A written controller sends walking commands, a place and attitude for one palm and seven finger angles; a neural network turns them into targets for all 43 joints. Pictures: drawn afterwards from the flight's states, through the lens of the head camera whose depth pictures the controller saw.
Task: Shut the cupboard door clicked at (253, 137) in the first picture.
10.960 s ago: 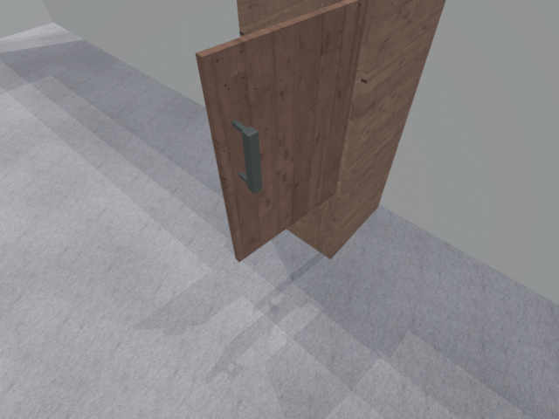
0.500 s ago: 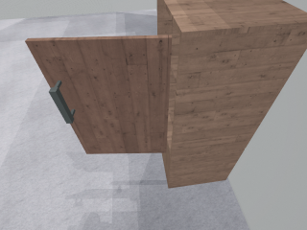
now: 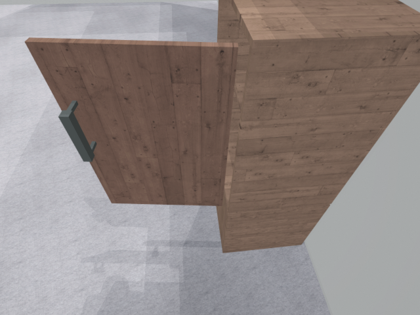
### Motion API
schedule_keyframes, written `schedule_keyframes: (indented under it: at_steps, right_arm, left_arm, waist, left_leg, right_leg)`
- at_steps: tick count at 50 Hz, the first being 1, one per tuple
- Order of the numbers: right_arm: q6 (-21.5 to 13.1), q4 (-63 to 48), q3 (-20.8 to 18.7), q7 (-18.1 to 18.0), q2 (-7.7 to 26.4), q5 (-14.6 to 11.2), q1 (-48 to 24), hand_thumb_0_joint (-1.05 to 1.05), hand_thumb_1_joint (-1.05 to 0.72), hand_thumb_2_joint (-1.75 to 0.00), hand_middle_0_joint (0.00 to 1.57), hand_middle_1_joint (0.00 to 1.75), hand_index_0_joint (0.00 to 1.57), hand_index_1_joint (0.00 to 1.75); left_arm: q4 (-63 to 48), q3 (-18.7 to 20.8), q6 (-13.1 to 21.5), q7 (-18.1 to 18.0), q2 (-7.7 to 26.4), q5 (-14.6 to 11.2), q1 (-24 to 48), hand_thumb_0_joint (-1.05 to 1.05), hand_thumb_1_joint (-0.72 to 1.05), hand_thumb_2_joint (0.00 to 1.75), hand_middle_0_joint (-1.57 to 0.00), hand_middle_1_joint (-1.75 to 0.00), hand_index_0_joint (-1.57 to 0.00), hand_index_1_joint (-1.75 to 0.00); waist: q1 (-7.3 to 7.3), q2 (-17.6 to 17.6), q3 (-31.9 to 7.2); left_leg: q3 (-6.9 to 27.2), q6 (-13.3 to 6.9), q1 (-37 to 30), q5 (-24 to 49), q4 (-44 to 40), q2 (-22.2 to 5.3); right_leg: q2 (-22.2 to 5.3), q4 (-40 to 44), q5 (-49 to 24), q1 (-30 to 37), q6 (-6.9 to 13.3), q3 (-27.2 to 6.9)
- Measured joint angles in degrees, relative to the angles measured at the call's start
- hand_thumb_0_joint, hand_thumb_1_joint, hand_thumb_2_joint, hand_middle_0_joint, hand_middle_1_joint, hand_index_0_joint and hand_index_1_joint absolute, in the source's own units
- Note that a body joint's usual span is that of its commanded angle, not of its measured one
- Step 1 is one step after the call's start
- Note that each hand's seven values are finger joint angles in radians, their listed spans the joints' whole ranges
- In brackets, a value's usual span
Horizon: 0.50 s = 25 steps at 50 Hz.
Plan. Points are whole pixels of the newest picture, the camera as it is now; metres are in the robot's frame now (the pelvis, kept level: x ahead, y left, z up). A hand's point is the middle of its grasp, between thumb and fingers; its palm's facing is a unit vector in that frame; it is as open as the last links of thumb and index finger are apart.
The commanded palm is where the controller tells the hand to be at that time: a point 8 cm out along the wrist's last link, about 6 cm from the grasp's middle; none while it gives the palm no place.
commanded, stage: shuffle to correct the standing spot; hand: left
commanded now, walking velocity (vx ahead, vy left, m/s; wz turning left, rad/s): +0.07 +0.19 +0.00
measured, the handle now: (81, 132) +0.49 +0.35 +0.04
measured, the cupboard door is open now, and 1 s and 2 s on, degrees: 83 83 83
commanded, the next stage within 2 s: come to a stop and stand still in 0.64 s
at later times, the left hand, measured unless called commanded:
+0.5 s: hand out of the picture +0.06 +0.24 -0.15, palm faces +0.11 -0.94 -0.31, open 7.4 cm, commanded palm none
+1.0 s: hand out of the picture +0.07 +0.33 -0.17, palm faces +0.11 -0.96 -0.24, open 7.4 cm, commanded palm none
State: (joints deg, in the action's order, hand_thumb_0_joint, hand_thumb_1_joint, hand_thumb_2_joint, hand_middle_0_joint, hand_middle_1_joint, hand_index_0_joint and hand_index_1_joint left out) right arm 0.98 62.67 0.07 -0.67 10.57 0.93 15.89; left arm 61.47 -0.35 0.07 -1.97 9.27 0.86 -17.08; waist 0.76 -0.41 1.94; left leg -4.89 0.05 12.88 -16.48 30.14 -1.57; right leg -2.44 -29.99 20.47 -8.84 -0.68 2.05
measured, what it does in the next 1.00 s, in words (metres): steps to the left: right foot, then left foot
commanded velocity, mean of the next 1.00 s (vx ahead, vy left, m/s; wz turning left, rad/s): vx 0.03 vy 0.08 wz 0.04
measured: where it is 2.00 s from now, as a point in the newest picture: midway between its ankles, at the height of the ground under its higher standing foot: outside the picture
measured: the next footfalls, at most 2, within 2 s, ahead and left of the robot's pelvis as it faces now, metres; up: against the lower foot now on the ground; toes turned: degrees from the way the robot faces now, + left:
right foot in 0.36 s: +0.04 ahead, -0.07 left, +0.00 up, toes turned -8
left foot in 0.74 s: +0.08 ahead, +0.23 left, +0.00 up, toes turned +3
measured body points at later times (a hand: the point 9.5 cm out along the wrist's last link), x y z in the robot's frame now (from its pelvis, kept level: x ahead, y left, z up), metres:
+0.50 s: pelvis +0.02 +0.04 +0.00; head +0.06 +0.01 +0.45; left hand +0.05 +0.29 -0.13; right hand +0.09 -0.20 -0.17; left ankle -0.02 +0.17 -0.65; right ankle +0.00 -0.06 -0.73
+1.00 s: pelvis +0.04 +0.13 +0.00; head +0.07 +0.13 +0.45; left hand +0.06 +0.38 -0.15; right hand +0.11 -0.10 -0.15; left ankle +0.05 +0.24 -0.73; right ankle +0.01 +0.02 -0.70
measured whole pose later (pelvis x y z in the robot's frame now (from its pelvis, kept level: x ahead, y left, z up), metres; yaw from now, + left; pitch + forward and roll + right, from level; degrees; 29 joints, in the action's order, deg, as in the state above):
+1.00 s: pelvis +0.04 +0.13 +0.00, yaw +4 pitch +0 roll +2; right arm 0.0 56.9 -0.2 -2.0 8.8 1.9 11.9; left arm 56.7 2.2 -2.1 -1.7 12.1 0.9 -12.8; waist 0.7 -2.5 3.0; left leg -6.2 -1.5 15.0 -12.5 27.3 -0.1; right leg -2.0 -50.6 26.0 -21.0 -0.9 2.2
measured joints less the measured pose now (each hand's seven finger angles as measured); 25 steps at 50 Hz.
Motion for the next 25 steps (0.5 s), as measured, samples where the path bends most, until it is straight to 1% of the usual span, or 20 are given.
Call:
schedule_keyframes:
  at_steps: [3,6,8,10,12,13,15,17,18,19,21,23,25]
  right_arm:
    - [0.24,-0.68,-0.39,0.00,0.30,0.03,-0.43,0.00,-0.91,-0.90,0.20,0.30,0.20,0.30]
    - [-0.10,-1.73,-0.60,-0.03,0.23,0.04,-1.13,0.00,-0.91,-0.90,0.20,0.30,0.20,0.30]
    - [-0.56,-2.84,-0.70,-0.16,0.20,0.15,-1.59,0.00,-0.91,-0.90,0.20,0.30,0.20,0.30]
    - [-0.86,-3.95,-0.71,-0.44,0.07,0.24,-2.07,0.00,-0.91,-0.90,0.20,0.30,0.20,0.30]
    - [-0.86,-4.94,-0.60,-0.63,-0.04,0.36,-2.28,0.00,-0.91,-0.90,0.20,0.30,0.20,0.30]
    - [-0.73,-5.27,-0.56,-0.65,-0.08,0.45,-2.33,0.00,-0.91,-0.90,0.20,0.30,0.20,0.30]
    - [-0.27,-5.67,-0.47,-0.54,-0.06,0.59,-2.25,0.00,-0.91,-0.90,0.20,0.30,0.20,0.30]
    - [0.18,-5.81,-0.43,-0.35,0.07,0.47,-1.94,0.00,-0.91,-0.90,0.20,0.30,0.20,0.30]
    - [0.36,-5.85,-0.50,-0.20,0.15,0.26,-1.62,0.00,-0.91,-0.90,0.20,0.30,0.20,0.30]
    - [0.71,-5.60,-0.78,-0.08,0.39,0.09,-1.64,0.00,-0.91,-0.90,0.20,0.30,0.20,0.30]
    - [1.81,-5.19,-1.34,0.11,0.87,0.18,-1.83,0.00,-0.91,-0.90,0.20,0.30,0.20,0.30]
    - [2.69,-4.99,-1.85,0.49,1.27,0.29,-2.53,0.00,-0.91,-0.90,0.20,0.30,0.20,0.30]
    - [3.05,-5.43,-2.21,1.03,1.63,0.34,-3.65,0.00,-0.91,-0.90,0.20,0.30,0.20,0.30]
  left_arm:
    - [-0.30,0.74,-0.16,-0.15,0.30,0.17,-0.76,0.01,0.90,0.90,-0.21,-0.30,-0.20,-0.30]
    - [-0.64,1.52,-0.77,-0.37,1.22,0.32,-1.23,0.01,0.90,0.90,-0.21,-0.30,-0.20,-0.30]
    - [-0.85,1.87,-1.46,-0.53,1.85,0.41,-1.01,0.01,0.90,0.90,-0.21,-0.30,-0.20,-0.30]
    - [-1.17,2.08,-2.31,-0.71,2.33,0.41,-0.29,0.01,0.90,0.90,-0.21,-0.30,-0.20,-0.30]
    - [-1.66,2.28,-2.80,-0.76,2.53,0.33,0.84,0.01,0.90,0.90,-0.21,-0.30,-0.20,-0.30]
    - [-2.06,2.39,-2.86,-0.71,2.52,0.32,1.50,0.01,0.90,0.90,-0.20,-0.30,-0.20,-0.30]
    - [-3.15,2.47,-2.60,-0.61,2.30,0.30,2.78,0.01,0.91,0.90,-0.20,-0.30,-0.20,-0.30]
    - [-4.46,2.44,-1.86,-0.55,1.96,0.28,3.69,0.01,0.91,0.90,-0.20,-0.30,-0.20,-0.30]
    - [-5.18,2.38,-1.21,-0.55,1.85,0.37,3.83,0.01,0.91,0.90,-0.20,-0.30,-0.20,-0.30]
    - [-5.60,2.35,-0.54,-0.64,1.48,0.57,4.06,0.01,0.91,0.90,-0.20,-0.30,-0.20,-0.30]
    - [-6.26,2.02,0.52,-0.71,0.84,0.58,4.04,0.01,0.91,0.90,-0.20,-0.30,-0.20,-0.30]
    - [-6.68,1.99,0.99,-0.89,0.42,0.65,3.37,0.01,0.90,0.90,-0.20,-0.30,-0.20,-0.30]
    - [-6.59,2.00,1.04,-0.92,0.31,0.75,2.52,0.00,0.90,0.90,-0.21,-0.30,-0.20,-0.30]
  waist:
    - [0.60,-0.57,-0.12]
    - [1.09,-2.02,0.11]
    - [1.26,-2.40,0.47]
    - [1.42,-2.31,1.07]
    - [1.12,-1.68,1.69]
    - [0.93,-1.21,1.99]
    - [0.73,-0.19,2.35]
    - [0.77,0.69,2.38]
    - [0.88,0.94,2.16]
    - [0.93,1.64,2.09]
    - [0.78,2.38,1.75]
    - [1.22,2.05,1.39]
    - [1.40,1.29,1.30]
  left_leg:
    - [-0.14,-0.55,0.28,-1.45,1.55,0.68]
    - [-0.96,-1.48,-0.02,-2.30,1.93,1.97]
    - [-1.52,-2.21,0.24,-3.03,2.76,2.43]
    - [-2.35,-2.94,0.10,-3.40,2.84,2.62]
    - [-2.72,-3.28,-0.24,-3.13,2.18,2.83]
    - [-2.69,-3.37,-0.37,-2.91,1.83,2.96]
    - [-2.50,-3.42,-0.39,-2.63,1.44,3.30]
    - [-2.24,-3.27,0.07,-2.98,2.22,3.81]
    - [-2.08,-3.13,0.75,-3.66,3.56,4.16]
    - [-1.49,-2.53,2.07,-5.53,6.89,4.16]
    - [0.80,-0.98,6.45,-11.17,18.38,4.74]
    - [2.00,0.12,10.69,-11.76,28.66,4.56]
    - [2.77,1.01,13.88,-9.50,34.00,3.30]
  right_leg:
    - [-0.78,-1.25,1.18,-0.11,-0.62,-0.13]
    - [-2.17,-3.02,2.50,-0.61,-1.44,-0.91]
    - [-2.72,-6.13,3.84,-2.06,-0.48,-0.90]
    - [-2.52,-13.06,9.17,-5.11,0.44,-0.60]
    - [-2.14,-18.74,11.90,-7.97,1.14,0.42]
    - [-1.98,-19.85,11.94,-8.90,1.37,1.13]
    - [-1.66,-18.22,9.75,-9.57,1.49,2.54]
    - [-1.50,-11.87,3.68,-8.32,1.41,3.83]
    - [-1.75,-8.12,0.11,-7.11,1.69,4.28]
    - [-1.86,-8.19,0.26,-7.01,1.98,4.79]
    - [-2.70,-8.44,1.98,-6.43,2.23,6.00]
    - [-3.74,-6.67,1.86,-5.41,1.95,6.26]
    - [-4.72,-4.26,0.50,-4.49,1.26,6.10]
